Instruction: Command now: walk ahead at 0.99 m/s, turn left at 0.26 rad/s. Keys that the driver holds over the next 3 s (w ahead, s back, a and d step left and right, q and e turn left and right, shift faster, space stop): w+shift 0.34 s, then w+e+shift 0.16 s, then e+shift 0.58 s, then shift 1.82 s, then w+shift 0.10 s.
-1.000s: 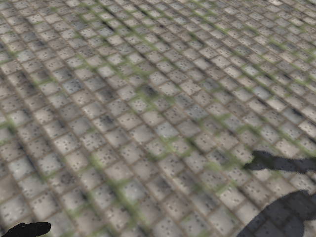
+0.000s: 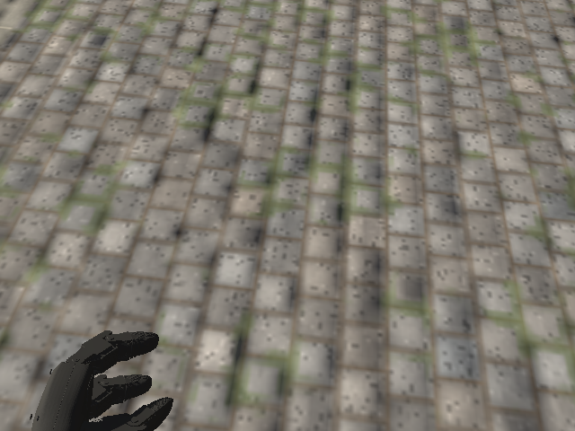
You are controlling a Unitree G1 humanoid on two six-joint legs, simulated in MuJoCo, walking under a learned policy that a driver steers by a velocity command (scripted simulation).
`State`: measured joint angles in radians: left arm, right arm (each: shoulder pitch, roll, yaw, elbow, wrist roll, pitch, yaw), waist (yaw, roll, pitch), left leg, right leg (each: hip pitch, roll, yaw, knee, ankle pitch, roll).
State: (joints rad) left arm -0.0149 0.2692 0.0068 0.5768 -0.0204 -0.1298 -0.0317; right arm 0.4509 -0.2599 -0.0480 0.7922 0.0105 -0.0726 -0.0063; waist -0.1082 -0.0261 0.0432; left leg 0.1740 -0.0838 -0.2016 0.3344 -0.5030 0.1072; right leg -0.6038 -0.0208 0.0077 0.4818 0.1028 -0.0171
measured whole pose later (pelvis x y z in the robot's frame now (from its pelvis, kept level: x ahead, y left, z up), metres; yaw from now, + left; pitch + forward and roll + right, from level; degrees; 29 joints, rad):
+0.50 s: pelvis +0.47 -0.01 -0.01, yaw -2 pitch +2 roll +0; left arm 0.58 0.24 0.02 0.89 -0.01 -0.07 0.00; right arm -0.09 -0.23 0.01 0.58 0.02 -0.12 0.05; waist 0.10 0.00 0.03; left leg -0.59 0.01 -0.02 0.51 0.03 0.06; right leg 0.26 -0.01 0.05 0.27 -0.50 -0.02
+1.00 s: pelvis +0.79 -0.05 +0.00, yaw -26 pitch +0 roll +2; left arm 0.23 0.35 0.09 0.62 0.00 0.00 -0.05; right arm 0.03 -0.30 -0.05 0.74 0.00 -0.05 0.00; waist 0.04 0.02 0.13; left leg -0.36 -0.03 -0.04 1.27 -0.54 -0.03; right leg -0.50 0.09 0.00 0.65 -0.14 -0.12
